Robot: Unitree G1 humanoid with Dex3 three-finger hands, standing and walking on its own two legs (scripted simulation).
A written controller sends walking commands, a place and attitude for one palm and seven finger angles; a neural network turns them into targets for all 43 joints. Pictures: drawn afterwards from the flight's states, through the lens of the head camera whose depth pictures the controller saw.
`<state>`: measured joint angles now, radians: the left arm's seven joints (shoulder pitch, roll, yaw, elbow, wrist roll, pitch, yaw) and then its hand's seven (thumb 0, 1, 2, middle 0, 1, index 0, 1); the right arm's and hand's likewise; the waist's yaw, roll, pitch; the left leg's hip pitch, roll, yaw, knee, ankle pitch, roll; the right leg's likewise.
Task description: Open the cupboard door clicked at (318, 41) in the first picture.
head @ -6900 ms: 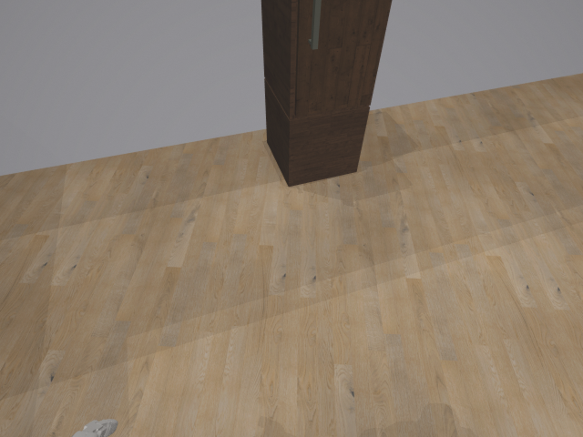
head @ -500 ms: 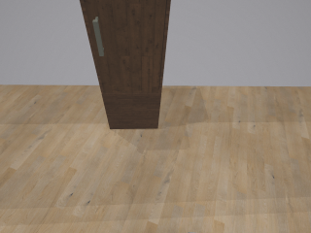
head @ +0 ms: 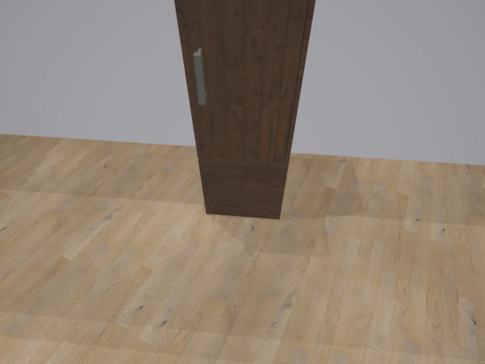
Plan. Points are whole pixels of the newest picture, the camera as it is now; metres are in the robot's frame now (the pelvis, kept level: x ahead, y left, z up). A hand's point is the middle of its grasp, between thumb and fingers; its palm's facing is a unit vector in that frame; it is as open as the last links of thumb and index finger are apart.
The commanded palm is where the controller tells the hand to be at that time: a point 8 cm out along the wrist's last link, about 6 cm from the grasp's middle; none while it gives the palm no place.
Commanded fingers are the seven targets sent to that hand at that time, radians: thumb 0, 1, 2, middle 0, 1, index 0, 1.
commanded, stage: take the last steps up to it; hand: left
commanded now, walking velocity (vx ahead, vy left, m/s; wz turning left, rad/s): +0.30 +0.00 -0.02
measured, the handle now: (201, 77) +0.90 +0.22 +0.02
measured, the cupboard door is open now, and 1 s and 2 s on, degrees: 0 0 0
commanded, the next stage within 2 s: come to a stop and stand still in 0.88 s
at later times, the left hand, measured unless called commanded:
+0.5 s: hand (157, 309) +0.25 +0.21 -0.17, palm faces -0.07 -0.98 -0.19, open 7.4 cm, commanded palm none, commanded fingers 0.00 0.90 0.90 -0.20 -0.30 -0.20 -0.30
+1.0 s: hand (179, 289) +0.31 +0.18 -0.19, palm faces +0.06 -0.98 -0.17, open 7.3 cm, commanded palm none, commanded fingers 0.00 0.90 0.90 -0.20 -0.30 -0.20 -0.30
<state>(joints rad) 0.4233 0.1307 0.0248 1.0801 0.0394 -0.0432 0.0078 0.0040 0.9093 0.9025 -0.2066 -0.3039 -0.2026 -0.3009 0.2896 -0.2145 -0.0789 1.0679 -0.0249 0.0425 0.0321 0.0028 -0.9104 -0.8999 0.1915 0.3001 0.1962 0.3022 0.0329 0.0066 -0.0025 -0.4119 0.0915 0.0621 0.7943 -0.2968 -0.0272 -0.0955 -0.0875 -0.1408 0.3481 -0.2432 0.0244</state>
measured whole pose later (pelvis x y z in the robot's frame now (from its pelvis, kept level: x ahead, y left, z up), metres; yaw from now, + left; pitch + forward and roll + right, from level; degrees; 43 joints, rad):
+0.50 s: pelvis +0.14 +0.03 -0.01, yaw -3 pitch -1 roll +1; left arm 0.12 0.18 0.06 1.02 0.03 0.01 -0.02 0.00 0.91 0.90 -0.20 -0.30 -0.19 -0.30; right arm 0.44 -0.09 -0.03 1.16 -0.03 -0.06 -0.02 0.00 -0.91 -0.90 0.20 0.30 0.20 0.30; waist -0.05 -0.02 0.05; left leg 0.04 0.02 0.19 0.31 -0.33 0.00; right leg -0.53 -0.12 -0.10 0.76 -0.20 0.02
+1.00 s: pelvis +0.32 +0.00 -0.01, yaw -1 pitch -1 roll -2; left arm 0.32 0.17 0.04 1.11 0.03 -0.04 0.00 -0.01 0.93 0.90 -0.20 -0.30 -0.20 -0.30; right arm 0.18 -0.18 -0.05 1.03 -0.02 -0.04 0.01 0.00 -0.91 -0.90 0.19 0.30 0.19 0.30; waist 0.02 0.01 0.02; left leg -0.35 0.10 0.11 0.58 -0.24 -0.01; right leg -0.14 -0.01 -0.19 0.45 -0.29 -0.03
